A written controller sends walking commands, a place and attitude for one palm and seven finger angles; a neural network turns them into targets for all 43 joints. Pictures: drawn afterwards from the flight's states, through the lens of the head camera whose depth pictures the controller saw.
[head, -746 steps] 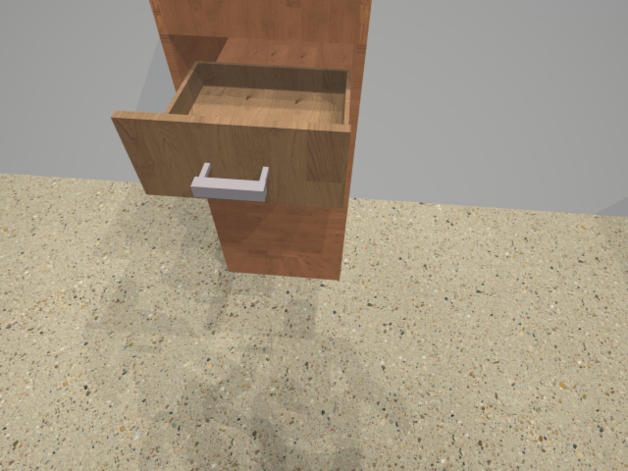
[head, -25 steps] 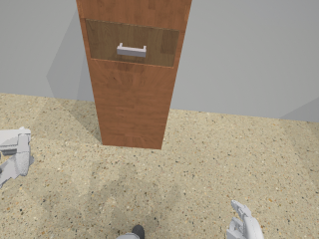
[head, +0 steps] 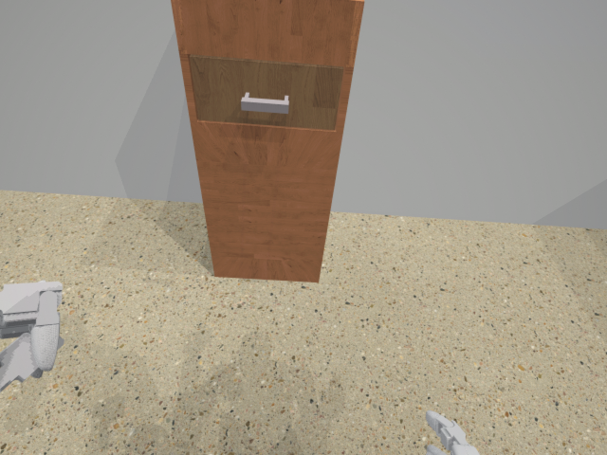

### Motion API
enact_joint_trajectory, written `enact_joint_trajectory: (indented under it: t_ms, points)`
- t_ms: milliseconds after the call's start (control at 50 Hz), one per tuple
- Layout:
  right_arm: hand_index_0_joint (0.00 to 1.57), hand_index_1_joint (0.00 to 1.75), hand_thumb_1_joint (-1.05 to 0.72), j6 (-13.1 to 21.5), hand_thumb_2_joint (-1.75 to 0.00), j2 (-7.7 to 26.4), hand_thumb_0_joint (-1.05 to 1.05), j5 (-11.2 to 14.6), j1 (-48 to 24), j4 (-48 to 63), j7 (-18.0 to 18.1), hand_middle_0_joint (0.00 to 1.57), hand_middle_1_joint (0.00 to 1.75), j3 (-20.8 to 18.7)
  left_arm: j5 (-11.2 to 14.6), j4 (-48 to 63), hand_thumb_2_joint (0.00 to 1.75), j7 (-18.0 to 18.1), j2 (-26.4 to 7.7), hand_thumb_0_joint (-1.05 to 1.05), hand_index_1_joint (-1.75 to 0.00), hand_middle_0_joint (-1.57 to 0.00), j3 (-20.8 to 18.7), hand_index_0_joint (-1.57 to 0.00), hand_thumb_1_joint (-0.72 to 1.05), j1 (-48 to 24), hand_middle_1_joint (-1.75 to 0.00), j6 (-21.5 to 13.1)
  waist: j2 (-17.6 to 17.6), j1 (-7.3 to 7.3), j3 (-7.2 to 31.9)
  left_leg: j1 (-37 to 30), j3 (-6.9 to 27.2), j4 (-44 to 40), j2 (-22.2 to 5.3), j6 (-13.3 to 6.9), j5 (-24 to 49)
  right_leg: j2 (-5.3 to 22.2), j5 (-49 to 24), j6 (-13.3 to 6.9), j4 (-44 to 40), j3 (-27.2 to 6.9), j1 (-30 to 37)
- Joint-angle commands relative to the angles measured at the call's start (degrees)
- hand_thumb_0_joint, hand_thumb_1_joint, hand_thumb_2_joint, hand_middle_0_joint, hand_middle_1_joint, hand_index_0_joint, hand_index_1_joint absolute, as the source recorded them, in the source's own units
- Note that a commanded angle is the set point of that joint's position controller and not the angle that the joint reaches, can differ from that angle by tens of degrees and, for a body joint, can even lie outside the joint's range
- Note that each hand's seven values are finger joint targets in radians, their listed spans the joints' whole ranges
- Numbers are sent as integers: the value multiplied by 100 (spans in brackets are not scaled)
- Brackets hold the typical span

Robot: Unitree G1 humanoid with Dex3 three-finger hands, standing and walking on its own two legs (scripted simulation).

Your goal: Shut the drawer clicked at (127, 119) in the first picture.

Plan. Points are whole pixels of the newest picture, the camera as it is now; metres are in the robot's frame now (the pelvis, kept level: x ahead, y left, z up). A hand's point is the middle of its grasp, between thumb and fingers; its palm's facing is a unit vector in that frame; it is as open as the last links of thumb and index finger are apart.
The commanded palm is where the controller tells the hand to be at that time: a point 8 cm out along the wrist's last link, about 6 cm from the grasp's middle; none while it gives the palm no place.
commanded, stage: stop stepping back and stand still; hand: left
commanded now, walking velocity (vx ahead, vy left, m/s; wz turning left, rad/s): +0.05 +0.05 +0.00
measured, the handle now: (266, 101) +0.94 +0.12 +0.04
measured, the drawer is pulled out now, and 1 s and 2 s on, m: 0.00 0.00 0.00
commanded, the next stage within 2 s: let the arm hang, fingers relaxed in 0.76 s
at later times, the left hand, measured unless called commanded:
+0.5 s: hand (49, 335) +0.19 +0.24 +0.17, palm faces +0.40 -0.78 -0.49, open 3.2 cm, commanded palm +0.13 +0.29 +0.18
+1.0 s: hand (88, 411) +0.19 +0.28 -0.03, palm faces +0.15 -0.88 -0.45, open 3.1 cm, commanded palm none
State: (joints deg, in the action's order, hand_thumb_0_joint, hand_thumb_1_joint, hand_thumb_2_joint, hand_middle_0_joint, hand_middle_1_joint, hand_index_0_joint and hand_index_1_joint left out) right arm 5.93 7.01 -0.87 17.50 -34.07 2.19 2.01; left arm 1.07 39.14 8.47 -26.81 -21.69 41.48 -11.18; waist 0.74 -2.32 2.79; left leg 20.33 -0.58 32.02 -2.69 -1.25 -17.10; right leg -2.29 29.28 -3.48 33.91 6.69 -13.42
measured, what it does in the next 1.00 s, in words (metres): steps on the spot: right foot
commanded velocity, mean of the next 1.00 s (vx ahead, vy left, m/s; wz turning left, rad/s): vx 0.01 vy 0.00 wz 0.00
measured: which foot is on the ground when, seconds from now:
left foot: down 0.00-1.00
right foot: up 0.00-0.00, down 0.02-1.00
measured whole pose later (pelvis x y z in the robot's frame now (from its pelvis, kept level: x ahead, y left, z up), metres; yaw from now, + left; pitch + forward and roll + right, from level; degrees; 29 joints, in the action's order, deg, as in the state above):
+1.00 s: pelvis +0.01 +0.02 -0.01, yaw +3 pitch +1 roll +0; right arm 2.2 16.7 -0.2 6.7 -43.4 -0.9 -0.8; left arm -1.8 -15.5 1.3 -18.8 -6.3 17.5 -1.7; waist -4.6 0.5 0.9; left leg 19.6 -2.6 33.7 0.7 -2.1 -15.2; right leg 0.6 18.9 -1.0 33.6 4.1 -15.9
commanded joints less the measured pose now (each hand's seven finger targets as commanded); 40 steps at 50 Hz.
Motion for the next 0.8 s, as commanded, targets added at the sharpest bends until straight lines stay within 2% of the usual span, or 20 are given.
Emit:
enact_joint_trajectory:
  t_ms: [0, 20, 40, 80, 120, 160, 180, 200, 240, 280, 300, 320, 340, 380, 420, 460, 500, 520, 560, 780]
  points:
    - [20, 30, -90, 123, -90, 1128, 0, 27, -884, 634, 195, 20, 30, -501, 210, 693, 90, 99, -1015, 0, -160, -140, -1064, -140, 90, -1245, -160, -266, 1140, 92, -289, 1886, -85, 3447, 120, 163, -445, 2200, -996, -1182, -2214, -2970, 319]
    - [20, 30, -90, 233, -90, 1020, 0, 16, -849, 520, 199, 20, 30, -479, 171, 524, 90, 171, -1005, 0, -160, -140, -1115, -140, 90, -1485, -160, -339, 1064, 45, -19, 1662, 207, 3198, -138, 164, -769, 2344, 267, -1145, -2171, -3065, 90]
    - [20, 30, -90, 243, -90, 1063, 0, 61, -772, 474, 212, 20, 30, -546, 137, 242, 90, 125, -523, 0, -160, -140, -745, -140, 90, -1356, -160, -307, 871, 52, -183, 1021, 273, 2668, -236, 74, -731, 2101, 1105, -938, -2167, -2682, -579]
    - [20, 30, -90, 216, -90, 1017, 0, 62, -1035, 484, 288, 20, 30, -458, 81, 242, 90, 98, -231, 0, -160, -140, -381, -140, 90, -1300, -160, -238, 542, 47, -564, -273, -117, 1173, -232, -29, -481, 1720, 1306, -693, -1716, -1863, -1524]
    - [20, 30, -90, 320, -90, 1027, 0, 41, -1057, 475, 368, 20, 30, -378, 73, 496, 90, 130, -242, 0, -160, -140, -254, -140, 90, -1469, -160, -332, -121, 24, -545, -1073, -460, -133, 69, -64, -425, 1157, 1034, -345, -997, -1049, -1576]
    - [20, 30, -90, 455, -90, 1231, 0, 63, -1029, 628, 411, 20, 30, -419, 72, 840, 90, 144, -328, 0, -160, -140, -370, -140, 90, -1444, -160, -463, -1273, 81, -529, -1219, 1534, -1370, -1006, -576, -847, 355, 56, 186, 665, -475, -1764]
    - [20, 30, -90, 476, -90, 1223, 0, 55, -1011, 619, 356, 20, 30, -410, 68, 932, 90, 143, -445, 0, -160, -140, -508, -140, 90, -1470, -160, -536, -1365, 107, -376, -822, 2462, -1908, -1519, -831, -1096, 107, 243, 336, 1427, -347, -1467]
    - [20, 30, -90, 524, -90, 1115, 0, 25, -1017, 521, 323, 20, 30, -411, 45, 678, 90, 110, -534, 0, -160, -140, -658, -140, 90, -1313, -160, -524, -1451, 68, -428, -242, 2719, -2365, -1665, -904, -1973, 256, 295, 311, 1867, -585, -1188]
    - [20, 30, -90, 499, -90, 1036, 0, 23, -1041, 599, 245, 20, 30, -397, 7, 815, 90, 111, -594, 0, -160, -140, -761, -140, 90, -1062, -160, -510, -1289, 182, -541, 388, 1884, -2085, -1428, -827, -1667, 374, 26, 253, 1042, -634, -362]
    - [20, 30, -90, 431, -90, 1065, 0, 65, -1055, 685, 194, 20, 30, -401, -8, 787, 90, 112, -563, 0, -160, -140, -816, -140, 90, -629, -160, -486, -952, 266, -334, 865, 706, -1171, -817, -370, -1299, 326, -552, 249, -489, -556, 782]
    - [20, 30, -90, 364, -90, 1029, 0, 67, -1005, 722, 177, 20, 30, -428, -9, 600, 90, 101, -563, 0, -160, -140, -831, -140, 90, -484, -160, -488, -182, 238, -382, 1047, 163, -148, -264, -125, -1068, 618, -482, 72, -1319, -1292, 780]
    - [20, 30, -90, 308, -90, 977, 0, 83, -1034, 772, 139, 20, 30, -475, 65, 498, 90, 88, -606, 0, -160, -140, -858, -140, 90, -437, -160, -444, 979, 222, -349, 1129, -198, 1256, 236, 88, -814, 1517, 199, -304, -2187, -2891, 319]
    - [20, 30, -90, 317, -90, 1046, 0, 92, -950, 686, 123, 20, 30, -517, 126, 442, 90, 81, -511, 0, -160, -140, -794, -140, 90, -675, -160, -428, 1088, 199, -465, 993, -51, 2040, 258, 137, -668, 1951, 64, -513, -2447, -3280, -154]
    - [20, 30, -90, 294, -90, 1031, 0, 124, -846, 599, 95, 20, 30, -474, 149, 227, 90, 97, -396, 0, -160, -140, -736, -140, 90, -549, -160, -478, 460, 81, -352, 973, 130, 2070, 54, 156, -517, 1916, -1515, -679, -1956, -2659, 145]
    - [20, 30, -90, 304, -90, 965, 0, 117, -945, 621, 150, 20, 30, -397, 110, 226, 90, 126, -346, 0, -160, -140, -677, -140, 90, -538, -160, -550, 436, 151, -141, 474, -75, 958, 16, 100, -391, 1664, -3001, -583, -1410, -1907, 443]
    - [20, 30, -90, 342, -90, 974, 0, 100, -1017, 610, 209, 20, 30, -370, 112, 172, 90, 155, -285, 0, -160, -140, -591, -140, 90, -586, -160, -551, 392, 130, 51, -376, -275, -283, 143, 39, 458, 1319, -3303, -221, -1040, -1389, 454]
    - [20, 30, -90, 382, -90, 1105, 0, 105, -1049, 645, 239, 20, 30, -439, 127, 372, 90, 145, -362, 0, -160, -140, -594, -140, 90, -590, -160, -588, -72, 253, 231, -1235, 212, -959, -328, -145, 1685, 831, -2790, 261, -687, -1025, 225]
    - [20, 30, -90, 383, -90, 1227, 0, 133, -1096, 718, 237, 20, 30, -497, 103, 627, 90, 120, -384, 0, -160, -140, -527, -140, 90, -698, -160, -607, -357, 302, 317, -1472, 536, -874, -625, -259, 2098, 650, -2466, 408, -605, -971, 48]
    - [20, 30, -90, 387, -90, 1146, 0, 140, -1110, 709, 228, 20, 30, -443, 71, 591, 90, 100, -464, 0, -160, -140, -640, -140, 90, -542, -160, -553, -774, 262, 306, -1357, 583, -786, -633, -278, 2729, 508, -2825, 421, -522, -799, 140]
    - [20, 30, -90, 136, -90, 1077, 0, 177, -1096, 856, 199, 20, 30, -433, 213, 313, 90, 63, -366, 0, -160, -140, -664, -140, 90, -114, -160, -451, -173, 187, 398, -993, 177, -656, -270, 0, 2136, 665, -3559, 277, -1025, -1038, 607]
